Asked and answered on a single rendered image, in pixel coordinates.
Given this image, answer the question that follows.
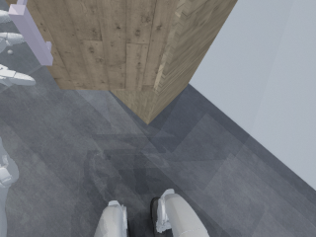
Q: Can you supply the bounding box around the handle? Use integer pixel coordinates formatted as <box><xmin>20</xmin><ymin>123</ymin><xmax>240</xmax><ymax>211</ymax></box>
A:
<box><xmin>8</xmin><ymin>0</ymin><xmax>53</xmax><ymax>66</ymax></box>

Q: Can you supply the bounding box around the left robot hand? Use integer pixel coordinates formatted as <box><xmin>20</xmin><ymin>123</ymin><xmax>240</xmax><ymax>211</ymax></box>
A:
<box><xmin>0</xmin><ymin>10</ymin><xmax>37</xmax><ymax>87</ymax></box>

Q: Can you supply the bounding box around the right robot foot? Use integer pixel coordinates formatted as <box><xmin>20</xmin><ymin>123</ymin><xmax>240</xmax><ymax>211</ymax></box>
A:
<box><xmin>150</xmin><ymin>197</ymin><xmax>166</xmax><ymax>237</ymax></box>

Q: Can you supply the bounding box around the cupboard door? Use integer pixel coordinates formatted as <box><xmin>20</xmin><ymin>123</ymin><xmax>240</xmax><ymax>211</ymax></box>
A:
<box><xmin>5</xmin><ymin>0</ymin><xmax>179</xmax><ymax>92</ymax></box>

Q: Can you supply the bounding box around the right robot shin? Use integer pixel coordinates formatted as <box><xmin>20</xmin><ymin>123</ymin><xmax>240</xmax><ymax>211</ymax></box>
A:
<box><xmin>156</xmin><ymin>189</ymin><xmax>175</xmax><ymax>232</ymax></box>

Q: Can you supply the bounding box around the robot left upper arm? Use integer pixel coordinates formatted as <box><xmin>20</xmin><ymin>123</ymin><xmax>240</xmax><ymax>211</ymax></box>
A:
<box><xmin>0</xmin><ymin>145</ymin><xmax>20</xmax><ymax>237</ymax></box>

